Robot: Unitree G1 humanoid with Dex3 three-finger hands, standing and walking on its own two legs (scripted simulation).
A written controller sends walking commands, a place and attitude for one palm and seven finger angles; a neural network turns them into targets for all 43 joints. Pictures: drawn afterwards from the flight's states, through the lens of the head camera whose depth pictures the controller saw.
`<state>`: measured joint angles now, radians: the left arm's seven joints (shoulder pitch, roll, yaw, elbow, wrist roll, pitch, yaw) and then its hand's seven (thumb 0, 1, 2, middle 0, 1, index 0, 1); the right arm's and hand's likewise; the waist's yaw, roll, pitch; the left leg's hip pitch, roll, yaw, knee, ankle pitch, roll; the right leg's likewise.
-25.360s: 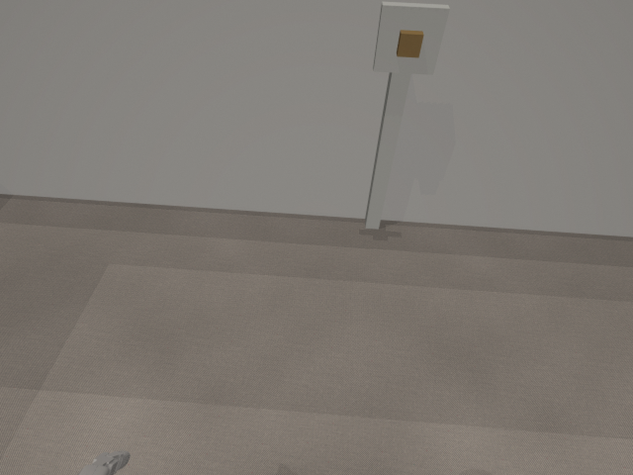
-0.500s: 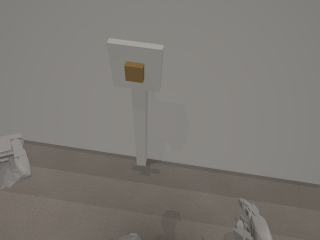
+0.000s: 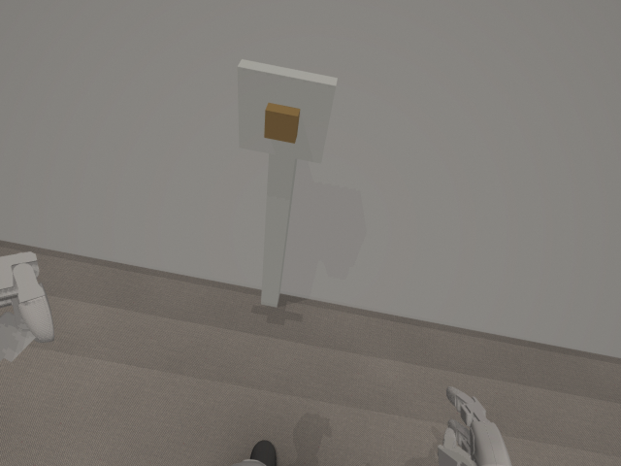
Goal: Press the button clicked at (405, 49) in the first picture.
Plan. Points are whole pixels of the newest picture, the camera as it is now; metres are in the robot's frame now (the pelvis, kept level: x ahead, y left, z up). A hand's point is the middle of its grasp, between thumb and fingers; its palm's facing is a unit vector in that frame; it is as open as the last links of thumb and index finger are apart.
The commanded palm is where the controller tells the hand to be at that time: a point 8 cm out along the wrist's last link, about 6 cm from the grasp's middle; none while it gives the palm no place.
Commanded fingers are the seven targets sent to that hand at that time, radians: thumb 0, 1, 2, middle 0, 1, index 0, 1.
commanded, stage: stop stepping back and stand still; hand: left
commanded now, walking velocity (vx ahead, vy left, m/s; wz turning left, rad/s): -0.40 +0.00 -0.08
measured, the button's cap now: (282, 122) +0.70 +0.12 +0.04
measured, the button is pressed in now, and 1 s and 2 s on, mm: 0 0 0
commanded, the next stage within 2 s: let the arm hang, fingers relaxed in 1.16 s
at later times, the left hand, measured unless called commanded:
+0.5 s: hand out of the picture +0.05 +0.25 +0.18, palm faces +0.23 -0.87 -0.43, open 3.1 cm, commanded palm +0.03 +0.29 +0.18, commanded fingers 0.00 0.90 0.90 -1.30 -1.50 -1.30 -1.50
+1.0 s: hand out of the picture -0.04 +0.29 +0.18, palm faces +0.37 -0.83 -0.42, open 3.0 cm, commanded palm -0.07 +0.33 +0.18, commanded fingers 0.00 0.90 0.90 -1.30 -1.50 -1.30 -1.50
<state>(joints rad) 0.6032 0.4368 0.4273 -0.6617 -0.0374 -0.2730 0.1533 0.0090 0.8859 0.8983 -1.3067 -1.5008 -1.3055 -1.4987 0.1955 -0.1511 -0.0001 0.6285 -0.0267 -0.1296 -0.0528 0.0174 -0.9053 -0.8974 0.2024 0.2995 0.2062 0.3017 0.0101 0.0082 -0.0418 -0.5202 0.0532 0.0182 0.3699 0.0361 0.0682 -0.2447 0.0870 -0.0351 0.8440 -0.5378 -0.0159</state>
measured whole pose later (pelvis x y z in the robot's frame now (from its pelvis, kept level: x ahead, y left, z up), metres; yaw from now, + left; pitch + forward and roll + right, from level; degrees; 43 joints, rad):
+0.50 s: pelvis -0.15 +0.04 +0.00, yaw -9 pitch +1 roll +0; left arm 0.71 0.47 0.42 -0.76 -0.03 -0.17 0.10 0.01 0.88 0.90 -1.31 -1.50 -1.31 -1.50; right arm 0.29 -0.19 0.00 0.69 -0.03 -0.05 -0.06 0.02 -0.91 -0.90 0.20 0.30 0.21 0.30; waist 0.02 -0.15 -0.10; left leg -0.66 0.01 0.05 1.22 -0.32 -0.03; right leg -0.39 -0.03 -0.12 0.60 -0.36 -0.07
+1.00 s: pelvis -0.23 +0.06 +0.00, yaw -7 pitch +0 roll +1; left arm 0.63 0.36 0.41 -0.59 -0.02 -0.23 0.15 0.01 0.88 0.90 -1.31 -1.50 -1.31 -1.50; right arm 0.27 -0.22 0.00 0.70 -0.02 -0.10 -0.10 0.02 -0.90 -0.90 0.20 0.30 0.21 0.30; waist 0.02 -0.04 -0.07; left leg -0.40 0.06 0.06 0.76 -0.36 0.03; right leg -0.34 -0.07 -0.11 0.61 -0.34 -0.04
